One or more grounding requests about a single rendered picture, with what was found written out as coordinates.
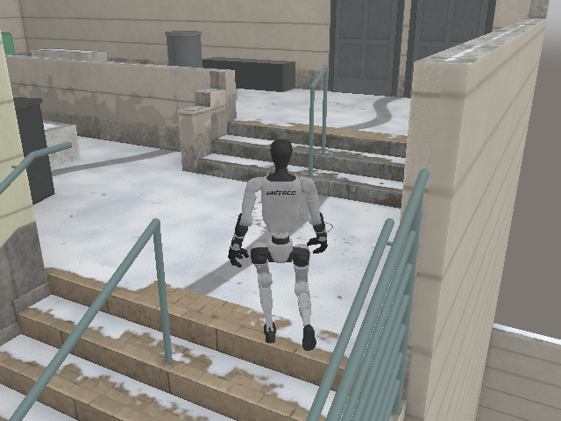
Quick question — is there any right robot forearm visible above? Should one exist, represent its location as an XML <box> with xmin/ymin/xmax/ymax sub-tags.
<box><xmin>313</xmin><ymin>212</ymin><xmax>327</xmax><ymax>242</ymax></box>

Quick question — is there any robot right foot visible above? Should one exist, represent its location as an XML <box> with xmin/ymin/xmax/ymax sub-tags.
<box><xmin>302</xmin><ymin>325</ymin><xmax>316</xmax><ymax>351</ymax></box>

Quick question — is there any right robot hand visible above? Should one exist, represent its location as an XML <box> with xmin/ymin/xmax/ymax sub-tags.
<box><xmin>307</xmin><ymin>238</ymin><xmax>328</xmax><ymax>253</ymax></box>

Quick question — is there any left robot hand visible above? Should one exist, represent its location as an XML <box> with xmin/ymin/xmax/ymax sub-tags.
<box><xmin>228</xmin><ymin>247</ymin><xmax>249</xmax><ymax>268</ymax></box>

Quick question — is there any right robot upper arm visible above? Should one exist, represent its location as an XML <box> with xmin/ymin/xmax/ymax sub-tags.
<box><xmin>300</xmin><ymin>177</ymin><xmax>322</xmax><ymax>225</ymax></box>

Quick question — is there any left robot forearm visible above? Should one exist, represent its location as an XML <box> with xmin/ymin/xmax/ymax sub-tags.
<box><xmin>231</xmin><ymin>213</ymin><xmax>248</xmax><ymax>251</ymax></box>

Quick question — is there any left robot upper arm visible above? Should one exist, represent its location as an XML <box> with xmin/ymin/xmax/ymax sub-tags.
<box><xmin>239</xmin><ymin>177</ymin><xmax>263</xmax><ymax>226</ymax></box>

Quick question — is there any robot head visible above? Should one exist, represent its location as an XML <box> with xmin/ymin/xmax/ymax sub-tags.
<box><xmin>267</xmin><ymin>139</ymin><xmax>296</xmax><ymax>182</ymax></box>

